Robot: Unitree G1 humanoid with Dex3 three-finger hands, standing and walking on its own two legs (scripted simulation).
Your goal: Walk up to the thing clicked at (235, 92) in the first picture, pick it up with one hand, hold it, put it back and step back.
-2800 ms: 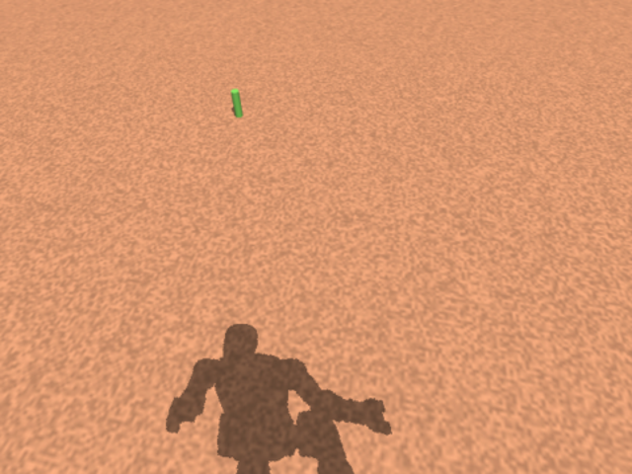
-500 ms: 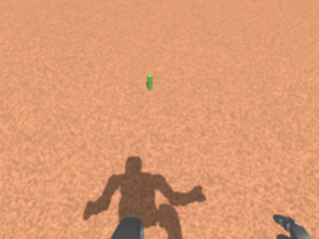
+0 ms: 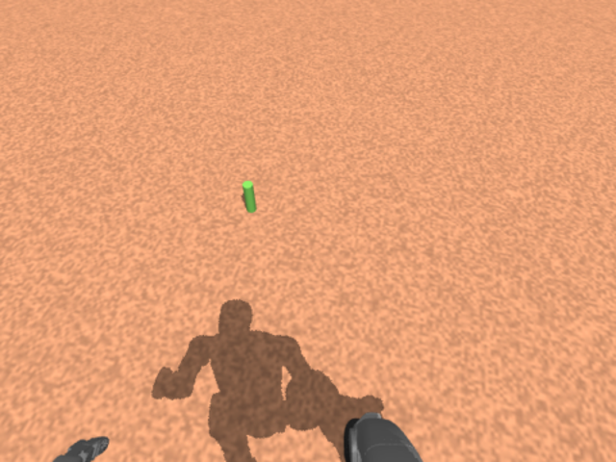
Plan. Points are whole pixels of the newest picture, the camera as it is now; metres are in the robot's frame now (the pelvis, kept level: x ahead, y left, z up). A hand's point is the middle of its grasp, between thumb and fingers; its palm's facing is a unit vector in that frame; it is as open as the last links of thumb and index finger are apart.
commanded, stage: walk up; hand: left
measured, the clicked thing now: (249, 197) +1.15 +0.19 -0.69
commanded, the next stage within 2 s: none
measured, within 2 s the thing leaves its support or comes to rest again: neither
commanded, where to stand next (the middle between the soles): +0.83 -0.03 m, yaw +2 degrees
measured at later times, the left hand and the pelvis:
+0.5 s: hand (156, 382) +0.25 +0.23 -0.12, palm faces +0.02 -0.92 -0.40, open 7.4 cm; pelvis +0.22 -0.05 +0.00, yaw +2 degrees
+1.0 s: hand (173, 262) +0.47 +0.25 -0.14, palm faces -0.04 -0.94 -0.35, open 7.3 cm; pelvis +0.41 -0.03 +0.00, yaw +1 degrees
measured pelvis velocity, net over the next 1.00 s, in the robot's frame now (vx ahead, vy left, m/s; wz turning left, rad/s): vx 0.41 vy -0.03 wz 0.02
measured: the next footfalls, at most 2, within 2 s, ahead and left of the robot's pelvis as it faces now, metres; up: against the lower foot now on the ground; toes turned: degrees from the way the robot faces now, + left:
right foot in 0.06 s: +0.21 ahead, -0.13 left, +0.00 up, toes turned -4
left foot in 0.62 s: +0.43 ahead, +0.09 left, +0.00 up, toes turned +6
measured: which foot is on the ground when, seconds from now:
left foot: down 0.00-0.12, up 0.14-0.60, down 0.62-1.00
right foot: up 0.00-0.04, down 0.06-0.64, up 0.66-1.00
